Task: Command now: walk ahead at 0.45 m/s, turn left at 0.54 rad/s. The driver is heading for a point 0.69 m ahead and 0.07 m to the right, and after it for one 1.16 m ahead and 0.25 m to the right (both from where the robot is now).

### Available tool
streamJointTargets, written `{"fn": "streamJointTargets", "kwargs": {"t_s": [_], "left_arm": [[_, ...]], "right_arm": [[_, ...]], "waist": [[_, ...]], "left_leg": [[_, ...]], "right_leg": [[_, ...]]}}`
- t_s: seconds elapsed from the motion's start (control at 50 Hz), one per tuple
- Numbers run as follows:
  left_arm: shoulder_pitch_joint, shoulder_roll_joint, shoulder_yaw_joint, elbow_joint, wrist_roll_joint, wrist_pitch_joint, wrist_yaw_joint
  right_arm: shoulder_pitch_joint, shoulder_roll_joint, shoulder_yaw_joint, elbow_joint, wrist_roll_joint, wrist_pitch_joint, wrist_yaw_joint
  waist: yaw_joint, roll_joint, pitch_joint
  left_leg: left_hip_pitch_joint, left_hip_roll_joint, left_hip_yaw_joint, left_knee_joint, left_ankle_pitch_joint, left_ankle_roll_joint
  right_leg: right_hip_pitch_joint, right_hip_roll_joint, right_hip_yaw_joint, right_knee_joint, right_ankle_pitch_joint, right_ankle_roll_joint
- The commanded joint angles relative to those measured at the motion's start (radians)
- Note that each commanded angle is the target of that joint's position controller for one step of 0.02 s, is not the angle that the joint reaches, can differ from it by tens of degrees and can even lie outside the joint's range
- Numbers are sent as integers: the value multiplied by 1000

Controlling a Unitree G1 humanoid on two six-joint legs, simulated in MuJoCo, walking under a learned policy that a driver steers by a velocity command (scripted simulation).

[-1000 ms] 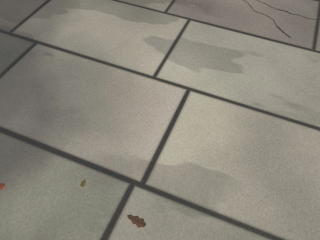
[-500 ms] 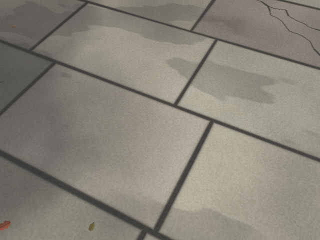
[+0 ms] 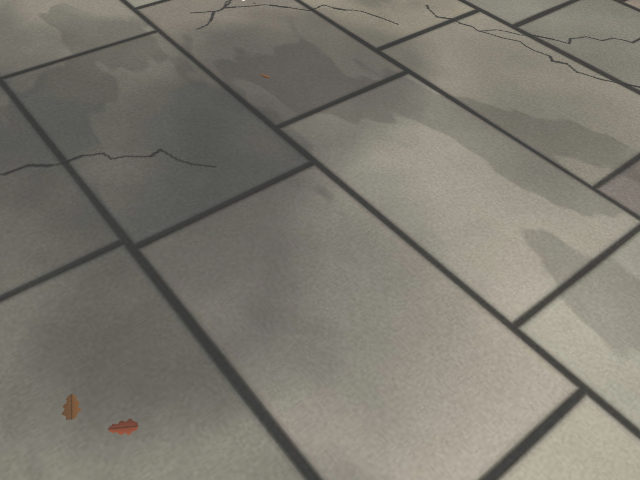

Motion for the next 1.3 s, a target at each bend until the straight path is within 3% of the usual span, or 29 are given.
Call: {"fn": "streamJointTargets", "kwargs": {"t_s": [0.02, 0.04, 0.06, 0.1, 0.14, 0.2, 0.3, 0.4, 0.44, 0.48, 0.5, 0.52, 0.54, 0.56, 0.58, 0.62, 0.64, 0.7, 0.9, 0.94, 0.98, 1.0, 1.02, 1.04, 1.06, 1.08, 1.1, 1.16, 1.3], "left_arm": [[-56, 52, 6, -65, 13, 11, -11], [-119, -37, -23, -138, 17, 9, -25], [-172, 42, -7, -153, 41, 6, -28], [-143, 72, -2, -129, 3, -16, -51], [-76, 82, 1, -70, 19, -10, -52], [-111, 50, -8, -81, 17, 9, -47], [-276, 17, -30, -135, 7, 14, -48], [-351, 15, -42, -171, -1, 5, -44], [-260, 36, -34, -146, -5, 0, -30], [12, 75, -13, -56, -6, -10, -9], [167, 124, 3, -16, 13, -15, 3], [229, 245, 36, -7, 32, -15, 7], [142, 201, 27, -4, -15, -6, -11], [16, 154, 16, -27, -28, -5, -15], [-36, 84, -1, -36, -25, -7, -19], [-55, 39, -18, -12, -22, -16, -14], [-45, 57, -15, -5, -23, -24, -11], [1, 91, -3, 11, -29, -37, -10], [149, 116, 14, 13, -18, -21, 0], [117, 134, 21, -5, -13, -18, 8], [62, 157, 29, -29, -12, -20, 9], [58, 135, 24, -34, -18, -27, 2], [59, 55, 1, -73, -29, -35, -2], [165, 0, -9, -108, -54, -31, -3], [161, 83, 0, -66, -24, -10, 6], [95, 91, 4, -65, -15, -4, -4], [58, 69, 1, -72, -14, -2, -13], [32, 51, 0, -83, 6, 30, -39], [-177, 27, -18, -165, 4, 45, -66]], "right_arm": [[250, -126, -37, 43, -10, -38, -24], [315, -244, -58, 23, -2, -45, -41], [279, -249, -57, 12, 11, -46, -60], [189, -165, -29, 5, 17, -56, -69], [139, -119, -12, -5, 23, -78, -73], [208, -123, -11, 32, 39, -102, -71], [275, -112, -3, 76, 31, -102, -79], [301, -130, 0, 124, 23, -106, -92], [267, -151, -2, 131, 19, -109, -97], [231, -180, -10, 135, 9, -99, -98], [241, -159, -3, 124, 14, -100, -97], [364, -52, 16, 106, 47, -102, -80], [322, -107, 5, 105, 15, -108, -77], [237, -117, 3, 79, 9, -110, -75], [173, -120, 7, 66, 6, -119, -72], [152, -87, 15, 53, -7, -104, -66], [177, -72, 19, 53, -11, -90, -62], [109, -68, 26, 25, -11, -71, -61], [-236, -70, 40, -107, 13, -81, -58], [-204, -92, 34, -111, 15, -90, -61], [-59, -127, 19, -75, 15, -105, -72], [67, -167, 3, -42, 3, -120, -85], [238, -248, -14, -38, -23, -126, -103], [207, -329, -35, -38, -27, -107, -103], [147, -232, -22, -51, -16, -95, -98], [88, -139, 1, -66, -6, -95, -93], [61, -107, 10, -62, -5, -98, -89], [92, -99, 13, -30, 10, -118, -90], [168, -110, 0, 18, 18, -130, -84]], "waist": [[-131, 166, 21], [-166, 402, 43], [-159, 226, 130], [-83, 156, 139], [-45, 112, 85], [-43, 91, 61], [-80, 100, 118], [-83, 103, 161], [-34, 114, 114], [87, 102, -31], [139, 48, -131], [73, -198, -241], [48, -155, -236], [0, -88, -61], [-6, 7, 22], [-62, 17, 89], [-79, -23, 73], [-75, -8, 84], [47, -42, 84], [18, -56, 71], [-56, -51, 25], [-113, 15, -50], [-172, 144, -214], [-90, 386, -250], [-68, 209, -144], [-67, 90, -39], [-56, 71, 14], [-37, 147, 33], [-54, 111, 85]], "left_leg": [[340, 16, -124, -230, -163, 66], [468, 286, -643, -417, -502, 170], [375, 348, -761, -489, -486, 229], [325, 234, -515, -452, -173, 169], [346, 146, -348, -441, 147, 116], [380, 138, -256, -396, 548, 127], [387, 115, -193, -411, 615, 124], [414, 151, -171, -410, 761, 109], [434, 153, -152, -309, 1027, 88], [430, 118, -108, 15, 1138, 62], [265, 78, -80, 280, 876, 50], [-98, -114, -38, 707, 220, -3], [-236, -145, -157, 814, -133, 14], [-305, -62, -168, 813, -52, 20], [-293, -17, -154, 745, 20, 20], [-205, 34, -150, 620, 60, 0], [-172, 39, -142, 585, 60, -18], [-200, 55, -110, 468, 97, -69], [-249, -2, -93, 39, 305, -122], [-165, -15, -111, -25, 245, -104], [43, -47, -102, -104, 179, -76], [227, -5, -138, -159, 174, -44], [452, 246, -379, -191, -39, 8], [589, 425, -811, -330, -143, 103], [488, 401, -795, -321, -239, 115], [376, 342, -627, -327, -174, 92], [293, 291, -479, -347, -7, 72], [232, 218, -260, -369, 283, 45], [272, 206, -44, -419, 448, 72]], "right_leg": [[-284, -92, 27, 229, -335, -87], [-636, 48, 30, 570, -400, -28], [-745, 53, 201, 666, -314, -33], [-665, -11, 262, 628, -80, -36], [-573, -14, 248, 616, 22, -25], [-575, 2, 232, 617, 72, -1], [-598, 21, 206, 432, 174, -2], [-464, 66, 177, 210, 205, -74], [-316, 120, 162, 182, 143, -118], [-41, 174, 151, 114, 113, -158], [202, 49, 283, 104, 52, -198], [461, -242, 810, 30, -70, -353], [427, -258, 1065, -135, -97, -372], [277, -236, 904, -141, -169, -348], [141, -196, 787, -171, -106, -324], [-32, -89, 628, -216, 33, -262], [-60, -83, 594, -223, 95, -272], [-103, -51, 530, -253, 156, -293], [80, -23, 556, -138, 349, -234], [89, -38, 593, -84, 388, -208], [45, -22, 610, 36, 443, -175], [-10, 47, 563, 223, 420, -150], [-129, 117, 466, 514, 174, -125], [-437, 244, 361, 716, -336, -105], [-512, 144, 379, 826, -274, -115], [-505, 110, 380, 822, -171, -111], [-478, 80, 373, 788, -109, -98], [-443, 53, 345, 763, -48, -66], [-576, 30, 303, 610, 143, -34]]}}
